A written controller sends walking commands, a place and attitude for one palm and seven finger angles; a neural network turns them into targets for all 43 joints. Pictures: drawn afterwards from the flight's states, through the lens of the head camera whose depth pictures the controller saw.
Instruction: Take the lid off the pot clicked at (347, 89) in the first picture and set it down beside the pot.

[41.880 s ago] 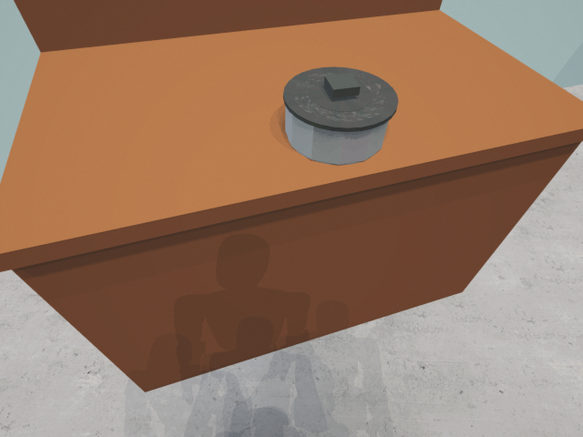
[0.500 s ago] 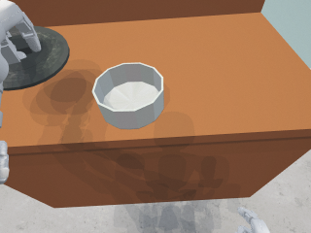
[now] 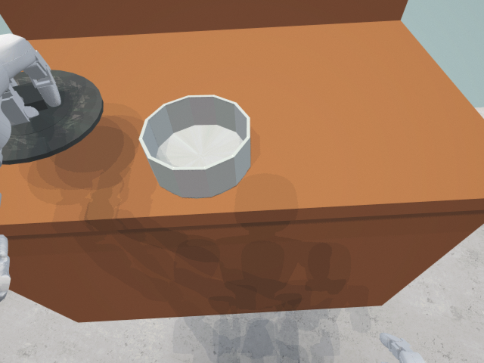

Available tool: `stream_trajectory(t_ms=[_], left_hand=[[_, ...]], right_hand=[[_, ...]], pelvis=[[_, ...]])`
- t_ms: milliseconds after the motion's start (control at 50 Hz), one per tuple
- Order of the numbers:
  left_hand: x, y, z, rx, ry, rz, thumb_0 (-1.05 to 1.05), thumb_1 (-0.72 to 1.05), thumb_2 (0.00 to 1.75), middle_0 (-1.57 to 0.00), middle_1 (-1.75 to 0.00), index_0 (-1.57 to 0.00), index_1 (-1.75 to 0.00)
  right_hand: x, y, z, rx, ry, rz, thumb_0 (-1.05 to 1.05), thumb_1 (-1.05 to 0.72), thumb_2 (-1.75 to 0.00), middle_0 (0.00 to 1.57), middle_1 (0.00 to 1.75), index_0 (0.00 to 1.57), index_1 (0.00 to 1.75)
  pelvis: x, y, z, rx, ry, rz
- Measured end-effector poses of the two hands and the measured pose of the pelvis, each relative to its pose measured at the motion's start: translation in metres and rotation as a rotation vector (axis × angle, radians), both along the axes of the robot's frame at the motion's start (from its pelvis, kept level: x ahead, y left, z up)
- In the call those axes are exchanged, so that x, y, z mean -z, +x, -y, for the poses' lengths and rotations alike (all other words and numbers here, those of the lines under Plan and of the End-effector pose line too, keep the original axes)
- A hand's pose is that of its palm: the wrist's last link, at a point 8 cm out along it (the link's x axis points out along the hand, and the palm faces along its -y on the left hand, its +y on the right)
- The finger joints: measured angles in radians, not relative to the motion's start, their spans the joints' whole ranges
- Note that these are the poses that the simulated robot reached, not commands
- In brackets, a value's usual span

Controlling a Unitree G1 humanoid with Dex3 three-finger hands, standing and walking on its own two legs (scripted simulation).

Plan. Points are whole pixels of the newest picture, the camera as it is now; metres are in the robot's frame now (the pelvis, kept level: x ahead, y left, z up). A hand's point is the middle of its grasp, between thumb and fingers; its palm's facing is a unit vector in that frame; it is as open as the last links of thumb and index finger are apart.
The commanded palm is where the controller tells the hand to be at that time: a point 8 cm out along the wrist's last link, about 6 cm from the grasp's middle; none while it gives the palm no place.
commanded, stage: lower the lid onto the table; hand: left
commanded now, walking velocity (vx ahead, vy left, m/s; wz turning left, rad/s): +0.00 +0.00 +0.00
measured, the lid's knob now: (23, 99) +0.45 +0.34 +0.21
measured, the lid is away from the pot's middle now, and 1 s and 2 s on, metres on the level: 0.25 0.23 0.24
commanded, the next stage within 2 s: none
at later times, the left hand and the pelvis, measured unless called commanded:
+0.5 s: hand (41, 119) +0.43 +0.31 +0.19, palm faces -0.30 -0.10 -0.95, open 6.2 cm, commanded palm +0.42 +0.32 +0.27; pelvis +0.00 +0.00 +0.00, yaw +0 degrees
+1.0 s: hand (57, 133) +0.43 +0.31 +0.16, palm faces -0.36 -0.11 -0.93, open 6.2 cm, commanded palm +0.43 +0.32 +0.23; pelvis +0.01 +0.01 +0.00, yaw +0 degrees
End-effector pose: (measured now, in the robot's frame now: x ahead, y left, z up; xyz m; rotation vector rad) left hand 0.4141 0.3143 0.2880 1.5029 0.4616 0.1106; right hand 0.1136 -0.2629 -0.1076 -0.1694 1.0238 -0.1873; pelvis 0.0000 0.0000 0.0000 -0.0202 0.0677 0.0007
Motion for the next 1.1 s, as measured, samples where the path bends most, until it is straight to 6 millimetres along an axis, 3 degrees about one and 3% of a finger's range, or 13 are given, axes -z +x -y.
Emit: stream_trajectory(t_ms=[420, 700, 1100], left_hand=[[0.030, 0.006, 0.004, 0.039, -0.018, -0.068, -0.02, 0.09, 1.14, -0.64, -0.62, -1.01, -0.78], [0.047, 0.022, 0.007, 0.082, -0.043, -0.083, -0.01, 0.09, 1.14, -0.64, -0.62, -1.01, -0.78], [0.077, 0.020, 0.003, 0.096, -0.056, -0.142, -0.02, 0.10, 1.14, -0.64, -0.62, -1.01, -0.78]], right_hand=[[0.002, -0.007, -0.003, 0.013, 0.008, -0.012, 0.01, -0.90, -0.90, 0.20, 0.30, 0.20, 0.30], [0.001, -0.015, 0.002, 0.032, -0.016, -0.043, 0.01, -0.90, -0.90, 0.20, 0.30, 0.20, 0.30], [0.000, 0.000, -0.004, 0.008, -0.007, -0.031, 0.01, -0.90, -0.90, 0.20, 0.30, 0.20, 0.30]], pelvis=[[0.000, 0.000, -0.001, 0.000, -0.001, 0.000], [0.000, 0.009, -0.003, 0.001, -0.004, -0.013], [0.000, 0.013, -0.005, -0.005, -0.005, -0.019]])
